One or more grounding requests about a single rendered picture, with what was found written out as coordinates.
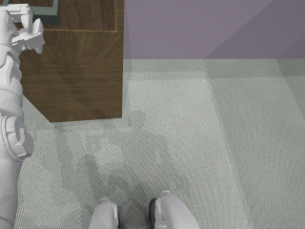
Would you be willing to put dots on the robot left thigh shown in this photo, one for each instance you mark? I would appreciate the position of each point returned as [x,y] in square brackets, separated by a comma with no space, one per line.
[105,216]

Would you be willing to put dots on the cabinet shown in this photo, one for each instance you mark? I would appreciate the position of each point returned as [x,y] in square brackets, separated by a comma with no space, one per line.
[79,74]

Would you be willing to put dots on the drawer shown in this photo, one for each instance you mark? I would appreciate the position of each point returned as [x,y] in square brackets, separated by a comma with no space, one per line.
[88,15]

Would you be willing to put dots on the left robot hand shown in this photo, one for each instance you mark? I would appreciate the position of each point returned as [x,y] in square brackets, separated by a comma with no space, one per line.
[29,38]

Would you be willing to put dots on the robot thigh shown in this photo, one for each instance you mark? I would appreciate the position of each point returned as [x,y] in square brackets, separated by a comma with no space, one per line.
[105,216]
[174,213]

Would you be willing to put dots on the robot left upper arm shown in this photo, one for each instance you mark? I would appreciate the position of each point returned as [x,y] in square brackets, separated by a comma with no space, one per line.
[16,144]

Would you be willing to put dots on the robot right thigh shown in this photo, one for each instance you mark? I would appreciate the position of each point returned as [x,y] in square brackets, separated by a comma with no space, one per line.
[174,213]

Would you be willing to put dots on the handle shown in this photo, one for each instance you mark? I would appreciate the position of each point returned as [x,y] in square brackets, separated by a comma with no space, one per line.
[47,15]

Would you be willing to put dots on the left robot forearm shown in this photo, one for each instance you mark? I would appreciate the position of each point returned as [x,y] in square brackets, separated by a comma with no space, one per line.
[11,90]

